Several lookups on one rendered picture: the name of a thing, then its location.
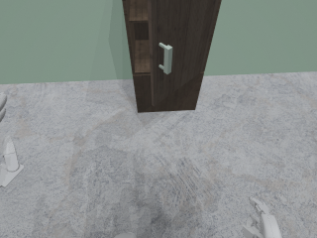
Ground robot right hand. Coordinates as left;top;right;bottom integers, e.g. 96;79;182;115
243;196;282;238

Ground handle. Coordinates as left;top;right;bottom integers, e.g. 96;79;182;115
158;43;173;74

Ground cupboard door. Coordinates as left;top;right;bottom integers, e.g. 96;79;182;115
147;0;219;107

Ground robot left hand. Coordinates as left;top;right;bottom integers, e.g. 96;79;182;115
0;92;24;188

